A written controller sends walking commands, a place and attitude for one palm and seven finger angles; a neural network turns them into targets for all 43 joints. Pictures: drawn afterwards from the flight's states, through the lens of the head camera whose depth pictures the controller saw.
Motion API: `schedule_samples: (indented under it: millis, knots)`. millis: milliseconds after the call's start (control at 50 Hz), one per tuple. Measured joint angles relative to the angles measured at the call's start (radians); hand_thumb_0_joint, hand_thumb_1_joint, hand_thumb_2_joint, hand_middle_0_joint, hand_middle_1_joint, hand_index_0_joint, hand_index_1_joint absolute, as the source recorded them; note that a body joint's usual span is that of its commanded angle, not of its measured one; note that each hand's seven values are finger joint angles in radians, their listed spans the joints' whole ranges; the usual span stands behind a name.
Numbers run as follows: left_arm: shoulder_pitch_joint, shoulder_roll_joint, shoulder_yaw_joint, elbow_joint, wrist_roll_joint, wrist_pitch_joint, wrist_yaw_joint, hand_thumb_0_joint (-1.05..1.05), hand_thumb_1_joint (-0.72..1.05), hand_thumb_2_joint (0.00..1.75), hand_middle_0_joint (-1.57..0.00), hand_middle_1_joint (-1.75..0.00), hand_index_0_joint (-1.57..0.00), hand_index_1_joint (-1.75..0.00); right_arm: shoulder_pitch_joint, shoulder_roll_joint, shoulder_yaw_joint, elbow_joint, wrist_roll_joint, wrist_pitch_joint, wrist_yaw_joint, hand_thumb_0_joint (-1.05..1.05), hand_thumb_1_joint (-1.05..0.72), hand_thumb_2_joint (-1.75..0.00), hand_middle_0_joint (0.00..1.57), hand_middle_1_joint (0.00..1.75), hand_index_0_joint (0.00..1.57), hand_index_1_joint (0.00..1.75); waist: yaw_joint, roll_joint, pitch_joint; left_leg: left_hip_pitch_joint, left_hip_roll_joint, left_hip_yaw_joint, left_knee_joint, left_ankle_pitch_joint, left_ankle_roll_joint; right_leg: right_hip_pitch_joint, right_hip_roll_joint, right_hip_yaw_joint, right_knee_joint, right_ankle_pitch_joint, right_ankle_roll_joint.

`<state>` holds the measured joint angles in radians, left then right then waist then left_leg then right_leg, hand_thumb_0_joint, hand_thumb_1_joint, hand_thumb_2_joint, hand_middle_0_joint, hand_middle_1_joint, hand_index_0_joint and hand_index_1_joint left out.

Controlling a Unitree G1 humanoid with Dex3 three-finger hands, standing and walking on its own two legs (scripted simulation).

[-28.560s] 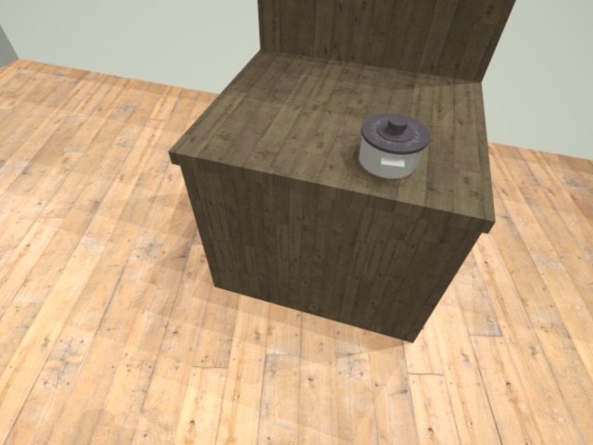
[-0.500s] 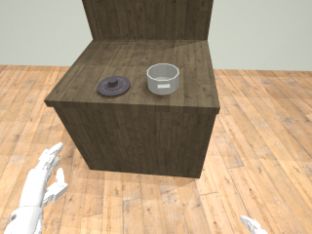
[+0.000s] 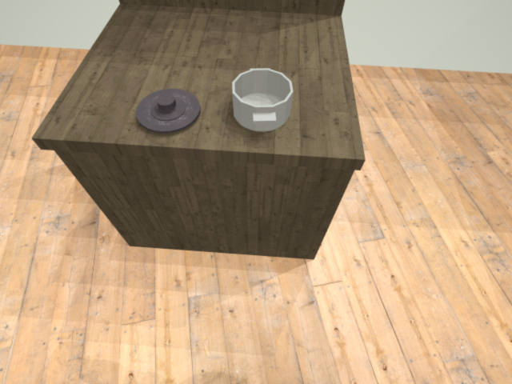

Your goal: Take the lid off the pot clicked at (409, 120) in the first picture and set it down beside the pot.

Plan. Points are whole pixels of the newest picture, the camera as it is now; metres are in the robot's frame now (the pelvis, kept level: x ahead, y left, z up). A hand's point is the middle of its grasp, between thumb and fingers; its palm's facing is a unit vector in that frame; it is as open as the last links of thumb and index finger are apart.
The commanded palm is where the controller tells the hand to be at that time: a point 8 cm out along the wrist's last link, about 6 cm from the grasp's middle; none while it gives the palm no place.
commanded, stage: stop stepping back and stand still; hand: left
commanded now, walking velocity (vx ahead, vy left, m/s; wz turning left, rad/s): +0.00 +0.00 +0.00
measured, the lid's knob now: (166, 102) +0.71 +0.25 -0.05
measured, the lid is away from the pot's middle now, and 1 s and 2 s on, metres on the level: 0.24 0.24 0.24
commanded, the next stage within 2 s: let the arm hang, fingers relaxed in 0.60 s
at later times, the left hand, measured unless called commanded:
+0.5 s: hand out of the picture +0.12 +0.18 -0.17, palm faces -0.02 -0.98 -0.20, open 7.3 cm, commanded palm none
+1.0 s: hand out of the picture +0.10 +0.18 -0.18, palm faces -0.02 -0.98 -0.21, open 7.3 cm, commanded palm none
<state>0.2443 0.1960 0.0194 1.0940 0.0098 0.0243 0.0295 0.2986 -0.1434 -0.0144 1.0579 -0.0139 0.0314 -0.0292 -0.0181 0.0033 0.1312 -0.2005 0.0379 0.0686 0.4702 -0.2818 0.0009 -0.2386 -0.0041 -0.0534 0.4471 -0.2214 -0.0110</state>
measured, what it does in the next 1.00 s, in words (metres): shifts its weight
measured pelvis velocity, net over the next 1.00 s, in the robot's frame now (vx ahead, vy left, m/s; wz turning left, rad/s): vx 0.06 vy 0.01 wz -0.03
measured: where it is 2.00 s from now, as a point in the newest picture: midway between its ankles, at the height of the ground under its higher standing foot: outside the picture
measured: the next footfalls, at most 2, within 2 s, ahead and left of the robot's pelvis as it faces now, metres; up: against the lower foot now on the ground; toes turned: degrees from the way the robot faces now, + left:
none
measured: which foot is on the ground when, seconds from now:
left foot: down 0.00-1.00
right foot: down 0.00-1.00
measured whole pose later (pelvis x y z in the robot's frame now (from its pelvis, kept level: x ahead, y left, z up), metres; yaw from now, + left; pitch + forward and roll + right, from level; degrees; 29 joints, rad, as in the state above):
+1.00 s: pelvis +0.06 +0.01 +0.00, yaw -2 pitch +0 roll -1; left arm 0.18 0.16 0.04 1.09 0.01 0.01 0.04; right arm 0.25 -0.14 -0.03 1.09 -0.01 0.02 -0.05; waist -0.03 0.01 0.10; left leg -0.09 0.05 0.10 0.45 -0.37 0.00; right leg -0.15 0.01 -0.02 0.46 -0.31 0.00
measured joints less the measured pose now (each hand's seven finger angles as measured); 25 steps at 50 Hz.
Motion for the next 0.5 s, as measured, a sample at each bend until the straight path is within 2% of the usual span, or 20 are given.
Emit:
schedule_samples:
  millis: [140,320,500]
  knots:
    - [-0.069,-0.035,0.0,-0.002,0.002,-0.013,0.005,0.0,0.91,0.89,-0.2,-0.3,-0.2,-0.3,-0.052,0.009,-0.001,0.019,-0.004,-0.005,-0.009,0.01,-0.92,-0.9,0.2,0.3,0.2,0.3,-0.003,0.013,-0.013,0.037,-0.006,0.01,-0.015,-0.013,0.004,0.026,-0.005,0.01,0.0,-0.018,0.007]
    - [-0.126,-0.033,0.011,-0.023,0.004,-0.021,0.007,0.0,0.92,0.89,-0.2,-0.3,-0.2,-0.3,-0.076,-0.008,-0.012,0.021,-0.004,-0.016,-0.007,0.01,-0.92,-0.9,0.2,0.3,0.2,0.3,-0.013,0.006,-0.035,0.071,-0.004,0.02,-0.025,-0.035,0.002,0.051,-0.002,0.019,0.004,-0.043,0.009]
    - [-0.125,-0.035,0.016,-0.031,0.004,-0.018,0.006,0.0,0.91,0.89,-0.2,-0.3,-0.2,-0.3,-0.07,-0.005,-0.013,0.021,-0.004,-0.015,-0.011,0.0,-0.91,-0.9,0.2,0.3,0.2,0.3,-0.016,0.002,-0.039,0.094,-0.001,0.024,-0.025,-0.057,0.0,0.069,0.001,0.024,0.009,-0.066,0.009]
